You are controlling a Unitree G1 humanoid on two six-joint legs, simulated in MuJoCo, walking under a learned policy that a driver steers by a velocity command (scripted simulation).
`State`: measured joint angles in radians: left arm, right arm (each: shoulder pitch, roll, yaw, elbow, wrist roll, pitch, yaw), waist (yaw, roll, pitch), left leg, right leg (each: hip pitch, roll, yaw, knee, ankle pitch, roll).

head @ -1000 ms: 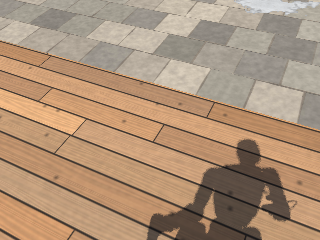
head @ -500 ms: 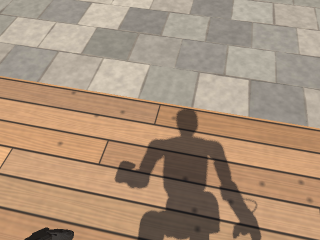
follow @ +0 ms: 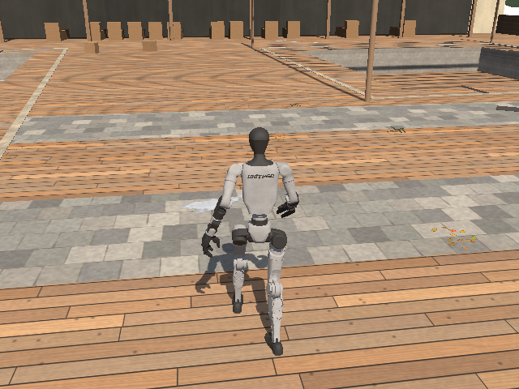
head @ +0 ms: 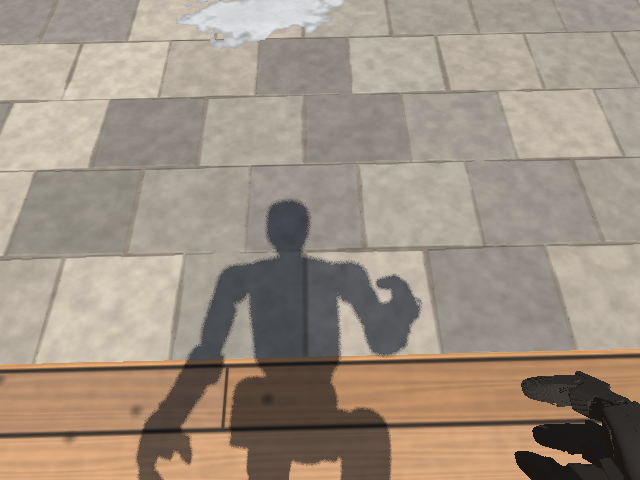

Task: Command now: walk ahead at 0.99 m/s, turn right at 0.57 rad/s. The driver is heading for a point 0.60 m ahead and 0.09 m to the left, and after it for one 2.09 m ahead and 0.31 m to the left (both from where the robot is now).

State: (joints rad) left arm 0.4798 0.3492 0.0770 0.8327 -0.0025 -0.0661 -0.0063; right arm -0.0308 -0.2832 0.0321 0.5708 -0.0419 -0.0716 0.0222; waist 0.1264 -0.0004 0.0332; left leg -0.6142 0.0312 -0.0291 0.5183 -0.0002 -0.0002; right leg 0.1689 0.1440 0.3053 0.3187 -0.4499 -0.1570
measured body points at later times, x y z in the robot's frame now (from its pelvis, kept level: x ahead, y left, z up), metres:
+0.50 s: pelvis +0.48 -0.02 +0.00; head +0.52 -0.02 +0.44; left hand +0.76 +0.17 -0.07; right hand +0.36 -0.26 -0.14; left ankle +0.22 +0.14 -0.64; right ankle +0.60 -0.11 -0.72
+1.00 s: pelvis +0.76 +0.00 +0.00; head +0.81 +0.02 +0.45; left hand +0.88 +0.30 -0.09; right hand +0.98 -0.24 -0.09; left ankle +0.85 +0.07 -0.72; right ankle +0.73 -0.17 -0.61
